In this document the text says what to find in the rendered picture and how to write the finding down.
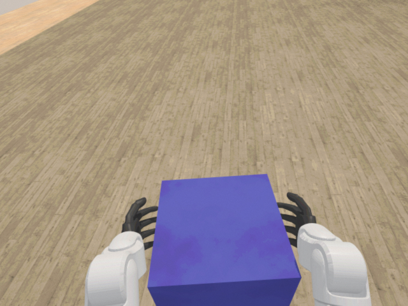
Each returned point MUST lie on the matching left robot hand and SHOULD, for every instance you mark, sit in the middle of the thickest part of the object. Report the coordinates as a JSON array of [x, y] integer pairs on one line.
[[132, 222]]

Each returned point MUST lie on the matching left robot forearm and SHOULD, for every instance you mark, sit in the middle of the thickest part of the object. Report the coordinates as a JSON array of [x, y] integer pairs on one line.
[[112, 277]]

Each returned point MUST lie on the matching right robot hand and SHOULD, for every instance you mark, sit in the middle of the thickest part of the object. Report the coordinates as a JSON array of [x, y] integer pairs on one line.
[[303, 215]]

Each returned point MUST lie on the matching right robot forearm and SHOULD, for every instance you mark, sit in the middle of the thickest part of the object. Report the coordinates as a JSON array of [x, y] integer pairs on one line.
[[338, 269]]

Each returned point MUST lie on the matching carton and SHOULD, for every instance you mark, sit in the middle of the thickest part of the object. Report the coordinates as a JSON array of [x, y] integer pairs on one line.
[[221, 241]]

